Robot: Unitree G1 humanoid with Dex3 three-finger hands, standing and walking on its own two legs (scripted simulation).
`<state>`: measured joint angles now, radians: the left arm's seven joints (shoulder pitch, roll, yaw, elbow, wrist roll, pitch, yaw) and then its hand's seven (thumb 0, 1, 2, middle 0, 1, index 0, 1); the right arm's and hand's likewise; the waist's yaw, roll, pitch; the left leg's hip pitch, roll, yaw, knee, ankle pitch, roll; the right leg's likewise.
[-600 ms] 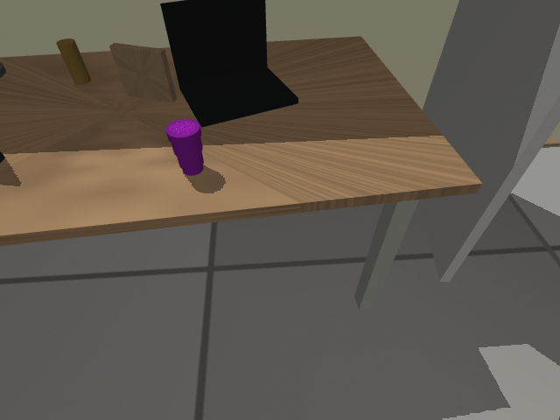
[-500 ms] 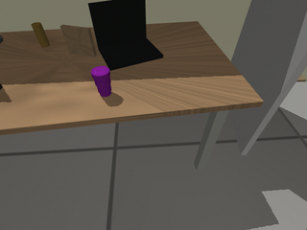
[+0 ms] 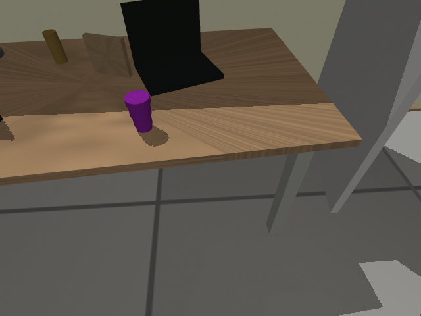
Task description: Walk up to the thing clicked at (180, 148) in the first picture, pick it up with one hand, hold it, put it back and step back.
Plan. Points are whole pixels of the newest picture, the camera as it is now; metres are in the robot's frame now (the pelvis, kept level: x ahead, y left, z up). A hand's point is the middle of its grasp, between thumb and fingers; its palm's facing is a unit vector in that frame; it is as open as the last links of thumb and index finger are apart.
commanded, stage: stand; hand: left
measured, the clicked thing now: (140, 113) +0.69 +0.23 +0.00
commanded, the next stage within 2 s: walk up in 0.52 s
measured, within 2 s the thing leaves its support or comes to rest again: neither
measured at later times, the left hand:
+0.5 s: hand out of the picture +0.08 +0.25 -0.15, palm faces -0.03 -0.94 -0.35, open 7.4 cm
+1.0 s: hand out of the picture +0.07 +0.27 -0.18, palm faces +0.08 -0.94 -0.34, open 7.4 cm
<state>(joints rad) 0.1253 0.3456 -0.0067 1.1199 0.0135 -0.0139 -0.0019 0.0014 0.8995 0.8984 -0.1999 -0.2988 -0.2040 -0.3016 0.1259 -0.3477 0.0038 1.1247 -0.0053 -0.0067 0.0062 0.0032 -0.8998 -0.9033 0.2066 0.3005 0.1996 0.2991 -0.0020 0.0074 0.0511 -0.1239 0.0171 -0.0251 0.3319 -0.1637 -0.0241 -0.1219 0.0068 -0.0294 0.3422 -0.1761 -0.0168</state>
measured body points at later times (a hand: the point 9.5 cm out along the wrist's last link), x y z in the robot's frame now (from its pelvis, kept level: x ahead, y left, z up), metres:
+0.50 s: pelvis +0.01 +0.00 +0.00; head +0.01 -0.01 +0.45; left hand +0.08 +0.30 -0.13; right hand +0.08 -0.30 -0.14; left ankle +0.01 +0.14 -0.75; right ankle +0.01 -0.11 -0.75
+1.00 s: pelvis +0.11 +0.00 -0.03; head +0.15 +0.02 +0.41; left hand +0.07 +0.32 -0.16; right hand +0.23 -0.32 -0.13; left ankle +0.20 +0.11 -0.75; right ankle +0.01 -0.11 -0.74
